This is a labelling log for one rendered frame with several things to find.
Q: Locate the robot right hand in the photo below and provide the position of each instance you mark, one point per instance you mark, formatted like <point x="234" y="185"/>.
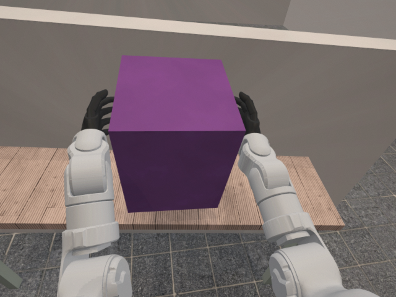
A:
<point x="248" y="113"/>

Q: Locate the left robot forearm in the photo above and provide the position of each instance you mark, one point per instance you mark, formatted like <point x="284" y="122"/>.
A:
<point x="88" y="193"/>

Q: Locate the robot right upper arm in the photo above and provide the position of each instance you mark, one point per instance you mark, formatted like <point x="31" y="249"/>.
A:
<point x="307" y="270"/>

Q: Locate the robot left hand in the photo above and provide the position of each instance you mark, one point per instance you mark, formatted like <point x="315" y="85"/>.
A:
<point x="95" y="112"/>

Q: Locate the table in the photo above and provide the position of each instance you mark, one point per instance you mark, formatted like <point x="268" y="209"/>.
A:
<point x="32" y="197"/>

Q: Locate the robot left upper arm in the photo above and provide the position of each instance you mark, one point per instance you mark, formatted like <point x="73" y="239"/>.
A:
<point x="103" y="276"/>

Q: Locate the carton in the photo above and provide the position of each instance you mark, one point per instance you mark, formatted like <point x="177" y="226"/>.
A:
<point x="175" y="131"/>

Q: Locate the right robot forearm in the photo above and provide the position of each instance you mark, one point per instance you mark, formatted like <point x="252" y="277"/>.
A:
<point x="285" y="222"/>

